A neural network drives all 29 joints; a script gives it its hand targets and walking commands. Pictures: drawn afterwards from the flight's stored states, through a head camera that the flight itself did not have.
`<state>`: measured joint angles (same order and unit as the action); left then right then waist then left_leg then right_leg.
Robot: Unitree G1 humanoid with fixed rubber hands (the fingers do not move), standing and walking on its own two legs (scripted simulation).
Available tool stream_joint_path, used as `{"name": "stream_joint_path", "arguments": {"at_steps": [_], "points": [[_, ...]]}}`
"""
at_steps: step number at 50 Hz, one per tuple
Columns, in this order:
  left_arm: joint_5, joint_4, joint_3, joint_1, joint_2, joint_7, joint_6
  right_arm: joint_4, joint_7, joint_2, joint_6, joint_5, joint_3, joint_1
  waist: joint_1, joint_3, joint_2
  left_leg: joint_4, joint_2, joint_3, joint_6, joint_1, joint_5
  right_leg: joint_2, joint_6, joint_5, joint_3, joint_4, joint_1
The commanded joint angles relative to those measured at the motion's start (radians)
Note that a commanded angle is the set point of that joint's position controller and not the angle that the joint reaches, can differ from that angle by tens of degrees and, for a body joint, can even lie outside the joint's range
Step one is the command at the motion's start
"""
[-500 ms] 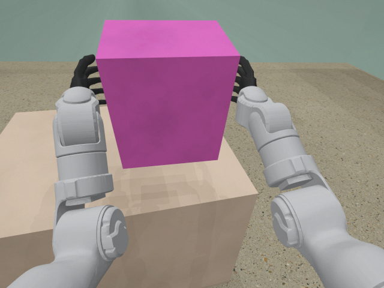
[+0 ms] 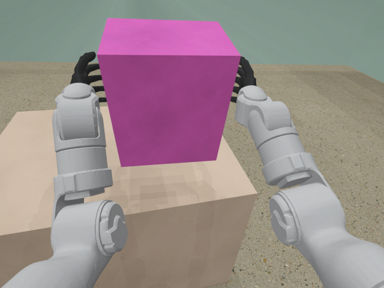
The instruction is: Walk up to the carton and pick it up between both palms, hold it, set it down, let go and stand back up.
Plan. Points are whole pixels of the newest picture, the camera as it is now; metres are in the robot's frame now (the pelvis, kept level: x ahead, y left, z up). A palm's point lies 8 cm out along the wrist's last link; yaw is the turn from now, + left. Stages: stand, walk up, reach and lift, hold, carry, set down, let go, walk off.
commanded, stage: hold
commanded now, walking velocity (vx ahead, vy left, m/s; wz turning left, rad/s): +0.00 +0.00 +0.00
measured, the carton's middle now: (167, 96) +0.43 +0.01 +0.25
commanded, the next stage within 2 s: none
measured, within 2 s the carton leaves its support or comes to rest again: neither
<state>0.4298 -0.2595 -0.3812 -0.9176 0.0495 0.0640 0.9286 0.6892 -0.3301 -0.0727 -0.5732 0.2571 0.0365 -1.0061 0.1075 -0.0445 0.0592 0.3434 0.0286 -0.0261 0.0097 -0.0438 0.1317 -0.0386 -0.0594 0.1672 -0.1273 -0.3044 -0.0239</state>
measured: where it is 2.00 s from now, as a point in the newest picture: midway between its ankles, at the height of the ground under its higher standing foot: outside the picture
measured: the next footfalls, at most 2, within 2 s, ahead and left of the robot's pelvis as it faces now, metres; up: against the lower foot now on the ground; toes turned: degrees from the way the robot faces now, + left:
none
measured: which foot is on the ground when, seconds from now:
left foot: down 0.00-1.00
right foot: down 0.00-1.00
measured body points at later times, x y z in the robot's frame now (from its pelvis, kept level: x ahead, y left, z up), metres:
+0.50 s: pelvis +0.00 +0.00 +0.00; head -0.08 +0.03 +0.44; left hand +0.38 +0.17 +0.29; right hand +0.38 -0.14 +0.29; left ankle +0.05 +0.12 -0.75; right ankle +0.02 -0.07 -0.75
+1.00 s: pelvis +0.00 +0.00 +0.00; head -0.08 +0.03 +0.44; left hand +0.38 +0.17 +0.29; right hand +0.38 -0.14 +0.29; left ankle +0.05 +0.12 -0.75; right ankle +0.02 -0.07 -0.75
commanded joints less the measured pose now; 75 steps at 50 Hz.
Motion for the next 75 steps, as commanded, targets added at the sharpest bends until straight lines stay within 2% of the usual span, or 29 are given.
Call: {"name": "stream_joint_path", "arguments": {"at_steps": [1, 5, 6, 8, 11, 12, 17, 19, 20, 22, 27, 32, 34, 35, 38, 39, 42, 44, 47, 51, 55, 58, 62, 64, 66, 68, 70, 72, 75], "points": [[-0.268, 0.093, 0.382, -0.766, -0.514, 0.190, -0.092, -0.374, 0.188, 0.531, 0.082, 0.139, -0.213, -0.872, 0.005, -0.427, -0.097, -0.045, -0.060, 0.003, -0.017, 0.056, -0.064, 0.003, 0.110, -0.098, 0.085, 0.044, -0.057], [-0.248, 0.040, 0.355, -0.733, -0.505, 0.189, -0.088, -0.345, 0.184, 0.514, 0.077, 0.133, -0.206, -0.855, 0.002, -0.401, -0.093, -0.041, -0.059, -0.001, -0.012, 0.058, -0.095, -0.003, 0.111, -0.123, 0.077, 0.045, -0.051], [-0.259, 0.093, 0.380, -0.761, -0.503, 0.188, -0.095, -0.331, 0.185, 0.529, 0.076, 0.139, -0.208, -0.836, 0.013, -0.426, -0.111, -0.037, -0.058, 0.002, -0.007, 0.058, -0.113, -0.004, 0.111, -0.135, 0.080, 0.042, -0.061], [-0.265, 0.087, 0.379, -0.734, -0.511, 0.186, -0.091, -0.350, 0.182, 0.526, 0.075, 0.149, -0.221, -0.834, 0.017, -0.432, -0.106, -0.029, -0.062, 0.007, -0.002, 0.072, -0.140, -0.006, 0.113, -0.182, 0.078, 0.034, -0.081], [-0.248, 0.047, 0.349, -0.749, -0.485, 0.190, -0.092, -0.306, 0.183, 0.513, 0.065, 0.131, -0.200, -0.822, 0.012, -0.351, -0.089, -0.046, -0.062, 0.004, -0.015, 0.052, -0.078, 0.002, 0.113, -0.112, 0.080, 0.053, -0.055], [-0.242, 0.062, 0.353, -0.759, -0.486, 0.191, -0.092, -0.276, 0.189, 0.512, 0.064, 0.127, -0.186, -0.809, 0.010, -0.344, -0.108, -0.058, -0.056, 0.005, -0.007, 0.043, -0.058, -0.003, 0.107, -0.088, 0.075, 0.051, -0.047], [-0.252, 0.080, 0.372, -0.768, -0.498, 0.189, -0.095, -0.310, 0.196, 0.517, 0.074, 0.140, -0.193, -0.825, 0.017, -0.379, -0.117, -0.048, -0.055, 0.001, -0.004, 0.052, -0.098, -0.008, 0.107, -0.126, 0.072, 0.043, -0.063], [-0.266, 0.123, 0.386, -0.764, -0.512, 0.183, -0.099, -0.342, 0.195, 0.529, 0.082, 0.155, -0.224, -0.833, 0.004, -0.435, -0.121, -0.033, -0.056, 0.003, -0.001, 0.075, -0.149, -0.013, 0.107, -0.177, 0.072, 0.032, -0.092], [-0.263, 0.092, 0.386, -0.740, -0.506, 0.182, -0.093, -0.339, 0.191, 0.513, 0.078, 0.158, -0.226, -0.821, 0.017, -0.419, -0.126, -0.031, -0.063, 0.002, 0.001, 0.085, -0.149, -0.011, 0.107, -0.190, 0.079, 0.038, -0.085], [-0.270, 0.089, 0.382, -0.764, -0.502, 0.184, -0.095, -0.351, 0.187, 0.526, 0.079, 0.149, -0.218, -0.841, 0.018, -0.423, -0.110, -0.035, -0.062, 0.007, -0.005, 0.069, -0.110, -0.006, 0.110, -0.159, 0.077, 0.036, -0.077], [-0.262, 0.104, 0.390, -0.749, -0.516, 0.179, -0.090, -0.355, 0.189, 0.510, 0.076, 0.152, -0.215, -0.834, 0.016, -0.409, -0.130, -0.032, -0.053, 0.011, 0.004, 0.077, -0.125, -0.010, 0.101, -0.134, 0.075, 0.042, -0.060], [-0.266, 0.082, 0.384, -0.744, -0.517, 0.178, -0.090, -0.367, 0.189, 0.525, 0.077, 0.155, -0.223, -0.862, 0.001, -0.412, -0.091, -0.040, -0.059, 0.006, -0.009, 0.066, -0.085, -0.009, 0.109, -0.113, 0.078, 0.042, -0.063], [-0.282, 0.130, 0.410, -0.755, -0.519, 0.170, -0.097, -0.410, 0.185, 0.538, 0.083, 0.165, -0.238, -0.864, 0.010, -0.480, -0.110, -0.016, -0.061, 0.007, -0.007, 0.083, -0.154, -0.009, 0.110, -0.196, 0.085, 0.029, -0.086], [-0.283, 0.157, 0.415, -0.756, -0.522, 0.165, -0.097, -0.408, 0.180, 0.543, 0.078, 0.169, -0.246, -0.839, 0.014, -0.490, -0.126, -0.011, -0.063, 0.010, 0.002, 0.096, -0.184, -0.009, 0.110, -0.228, 0.080, 0.023, -0.087], [-0.263, 0.099, 0.387, -0.746, -0.504, 0.179, -0.084, -0.327, 0.179, 0.515, 0.056, 0.147, -0.218, -0.797, 0.022, -0.393, -0.111, -0.038, -0.059, 0.005, -0.003, 0.077, -0.108, -0.003, 0.109, -0.147, 0.084, 0.046, -0.063], [-0.260, 0.093, 0.372, -0.739, -0.499, 0.182, -0.082, -0.326, 0.182, 0.507, 0.056, 0.146, -0.212, -0.809, 0.012, -0.372, -0.104, -0.045, -0.057, 0.005, -0.002, 0.070, -0.099, -0.003, 0.104, -0.137, 0.081, 0.047, -0.053], [-0.263, 0.136, 0.380, -0.737, -0.496, 0.188, -0.085, -0.360, 0.184, 0.522, 0.062, 0.168, -0.239, -0.808, 0.007, -0.428, -0.103, -0.031, -0.062, 0.004, -0.002, 0.081, -0.168, -0.009, 0.109, -0.210, 0.084, 0.031, -0.098], [-0.277, 0.175, 0.415, -0.736, -0.506, 0.181, -0.087, -0.408, 0.176, 0.526, 0.066, 0.188, -0.257, -0.810, 0.025, -0.462, -0.120, -0.010, -0.062, 0.006, 0.010, 0.109, -0.233, -0.018, 0.110, -0.277, 0.078, 0.017, -0.109], [-0.262, 0.141, 0.394, -0.724, -0.501, 0.184, -0.085, -0.357, 0.180, 0.512, 0.052, 0.169, -0.239, -0.785, 0.015, -0.389, -0.115, -0.039, -0.056, 0.009, 0.008, 0.076, -0.140, -0.016, 0.106, -0.169, 0.072, 0.040, -0.083], [-0.273, 0.117, 0.402, -0.751, -0.523, 0.181, -0.085, -0.387, 0.193, 0.519, 0.066, 0.159, -0.220, -0.847, 0.010, -0.396, -0.126, -0.047, -0.054, 0.012, 0.000, 0.055, -0.082, -0.013, 0.102, -0.098, 0.076, 0.043, -0.054], [-0.265, 0.128, 0.399, -0.724, -0.507, 0.174, -0.088, -0.355, 0.191, 0.525, 0.058, 0.163, -0.235, -0.794, 0.010, -0.417, -0.112, -0.036, -0.058, 0.006, 0.002, 0.081, -0.146, -0.015, 0.106, -0.179, 0.079, 0.038, -0.075], [-0.266, 0.118, 0.386, -0.763, -0.506, 0.179, -0.087, -0.333, 0.190, 0.520, 0.056, 0.153, -0.220, -0.816, 0.008, -0.391, -0.110, -0.038, -0.057, 0.005, -0.003, 0.067, -0.110, -0.007, 0.104, -0.140, 0.081, 0.042, -0.057], [-0.273, 0.134, 0.393, -0.733, -0.508, 0.180, -0.090, -0.416, 0.179, 0.540, 0.068, 0.174, -0.254, -0.849, 0.000, -0.467, -0.089, -0.018, -0.068, 0.005, -0.004, 0.079, -0.172, -0.010, 0.114, -0.232, 0.086, 0.028, -0.103], [-0.247, 0.060, 0.352, -0.717, -0.483, 0.189, -0.083, -0.351, 0.173, 0.519, 0.053, 0.147, -0.226, -0.827, 0.002, -0.372, -0.074, -0.042, -0.064, 0.004, -0.011, 0.055, -0.089, 0.000, 0.118, -0.158, 0.086, 0.045, -0.069], [-0.270, 0.119, 0.384, -0.751, -0.497, 0.188, -0.091, -0.366, 0.180, 0.532, 0.060, 0.156, -0.225, -0.816, 0.010, -0.408, -0.097, -0.035, -0.062, 0.006, -0.006, 0.070, -0.114, -0.002, 0.108, -0.159, 0.087, 0.042, -0.056], [-0.280, 0.117, 0.395, -0.736, -0.504, 0.189, -0.087, -0.369, 0.178, 0.522, 0.059, 0.161, -0.230, -0.806, 0.020, -0.431, -0.111, -0.027, -0.059, 0.008, 0.000, 0.086, -0.142, -0.008, 0.107, -0.191, 0.081, 0.033, -0.075], [-0.263, 0.081, 0.372, -0.746, -0.493, 0.193, -0.086, -0.331, 0.178, 0.511, 0.051, 0.151, -0.208, -0.813, 0.025, -0.371, -0.114, -0.043, -0.060, 0.005, 0.000, 0.059, -0.093, -0.008, 0.109, -0.137, 0.084, 0.047, -0.063], [-0.283, 0.130, 0.411, -0.748, -0.521, 0.188, -0.089, -0.378, 0.181, 0.520, 0.062, 0.166, -0.227, -0.818, 0.027, -0.435, -0.139, -0.027, -0.060, 0.008, 0.010, 0.076, -0.150, -0.012, 0.103, -0.186, 0.082, 0.032, -0.087], [-0.258, 0.071, 0.376, -0.726, -0.497, 0.188, -0.086, -0.350, 0.180, 0.502, 0.056, 0.158, -0.222, -0.824, 0.017, -0.371, -0.115, -0.040, -0.063, 0.003, 0.002, 0.058, -0.106, -0.008, 0.109, -0.151, 0.084, 0.045, -0.064]]}}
